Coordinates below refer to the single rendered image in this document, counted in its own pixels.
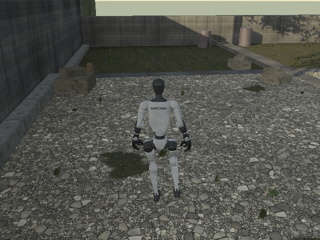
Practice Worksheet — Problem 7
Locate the robot right thigh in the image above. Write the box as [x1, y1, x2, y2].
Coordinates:
[167, 138, 178, 166]

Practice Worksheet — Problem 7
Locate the left robot forearm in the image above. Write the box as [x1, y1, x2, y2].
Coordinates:
[133, 121, 142, 141]

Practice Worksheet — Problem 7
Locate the left robot shin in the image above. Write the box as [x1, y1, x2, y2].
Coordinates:
[149, 165, 159, 196]

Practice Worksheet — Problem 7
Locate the left robot upper arm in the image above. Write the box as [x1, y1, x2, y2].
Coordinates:
[136, 100, 149, 129]

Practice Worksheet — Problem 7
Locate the right robot hand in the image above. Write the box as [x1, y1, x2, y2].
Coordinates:
[180, 140, 192, 152]

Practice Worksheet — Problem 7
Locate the left robot hand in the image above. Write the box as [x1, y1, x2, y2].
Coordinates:
[132, 139, 144, 150]

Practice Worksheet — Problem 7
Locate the right robot forearm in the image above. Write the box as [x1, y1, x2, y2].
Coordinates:
[179, 120, 190, 142]

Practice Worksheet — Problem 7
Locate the right robot upper arm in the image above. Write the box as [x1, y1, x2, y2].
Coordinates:
[169, 100, 184, 128]

